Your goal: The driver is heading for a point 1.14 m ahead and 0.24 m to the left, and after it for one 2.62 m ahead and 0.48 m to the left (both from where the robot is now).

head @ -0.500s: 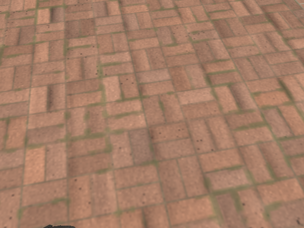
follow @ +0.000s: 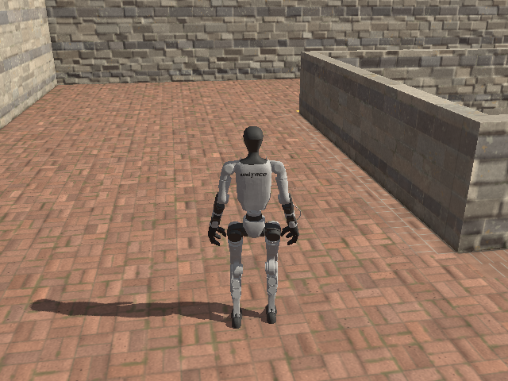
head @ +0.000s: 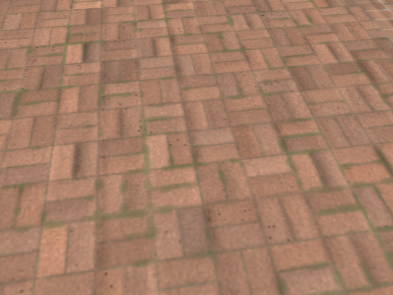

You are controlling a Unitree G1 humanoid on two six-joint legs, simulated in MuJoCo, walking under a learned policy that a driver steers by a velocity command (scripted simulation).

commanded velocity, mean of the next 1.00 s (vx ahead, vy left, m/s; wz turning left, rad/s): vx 0.40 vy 0.00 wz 0.35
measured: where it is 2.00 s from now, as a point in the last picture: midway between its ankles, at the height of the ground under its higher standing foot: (154, 227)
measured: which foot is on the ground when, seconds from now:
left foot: down 0.00-0.20, up 0.22-0.66, down 0.68-1.00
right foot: down 0.00-0.68, up 0.70-1.00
